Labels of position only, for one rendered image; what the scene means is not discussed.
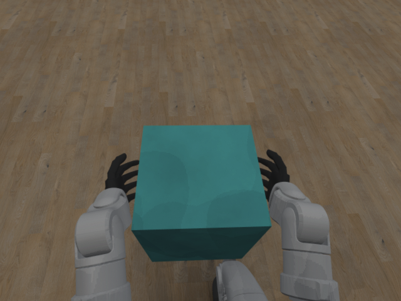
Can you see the robot right thigh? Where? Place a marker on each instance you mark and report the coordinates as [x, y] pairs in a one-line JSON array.
[[237, 282]]

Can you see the robot left forearm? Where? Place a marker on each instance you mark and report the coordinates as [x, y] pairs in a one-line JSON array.
[[100, 249]]

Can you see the robot left hand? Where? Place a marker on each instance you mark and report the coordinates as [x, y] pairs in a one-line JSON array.
[[117, 180]]

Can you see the carton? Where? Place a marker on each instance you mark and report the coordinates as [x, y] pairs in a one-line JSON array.
[[199, 194]]

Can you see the robot right shin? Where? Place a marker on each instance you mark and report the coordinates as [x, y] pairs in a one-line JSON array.
[[224, 298]]

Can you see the robot right forearm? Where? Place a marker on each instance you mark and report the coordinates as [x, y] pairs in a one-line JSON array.
[[307, 273]]

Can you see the robot right hand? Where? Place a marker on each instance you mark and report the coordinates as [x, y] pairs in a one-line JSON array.
[[278, 174]]

